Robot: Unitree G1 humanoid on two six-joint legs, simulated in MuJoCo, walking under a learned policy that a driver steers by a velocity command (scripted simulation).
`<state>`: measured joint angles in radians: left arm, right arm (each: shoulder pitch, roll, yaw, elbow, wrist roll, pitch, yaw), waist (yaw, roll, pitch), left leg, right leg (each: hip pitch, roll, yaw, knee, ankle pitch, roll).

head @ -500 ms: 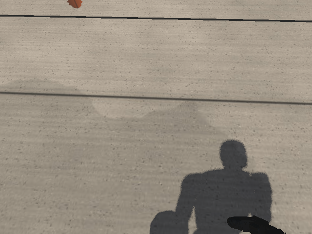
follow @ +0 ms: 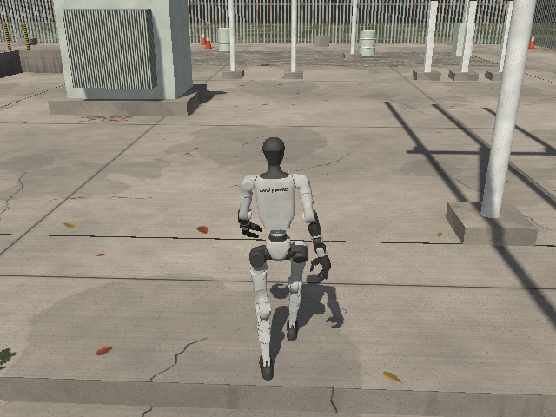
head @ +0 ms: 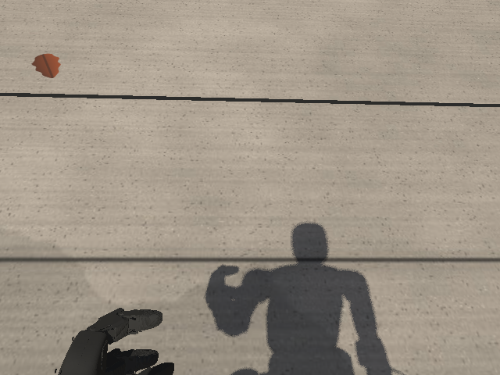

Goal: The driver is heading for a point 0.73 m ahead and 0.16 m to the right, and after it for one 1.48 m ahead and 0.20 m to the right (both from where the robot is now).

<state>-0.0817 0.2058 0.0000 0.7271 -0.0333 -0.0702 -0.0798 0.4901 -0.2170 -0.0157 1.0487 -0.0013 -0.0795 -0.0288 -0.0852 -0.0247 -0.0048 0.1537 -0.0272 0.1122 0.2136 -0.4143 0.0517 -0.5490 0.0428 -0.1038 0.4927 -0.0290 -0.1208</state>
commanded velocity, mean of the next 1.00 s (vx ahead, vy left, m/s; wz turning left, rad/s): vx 0.49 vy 0.00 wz -0.49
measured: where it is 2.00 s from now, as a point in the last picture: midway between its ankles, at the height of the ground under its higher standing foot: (299, 289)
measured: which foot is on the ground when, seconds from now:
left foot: down 0.00-0.02, up 0.04-0.46, down 0.48-0.98, up 1.00-1.00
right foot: up 0.00-0.00, down 0.02-0.50, up 0.52-0.98, down 1.00-1.00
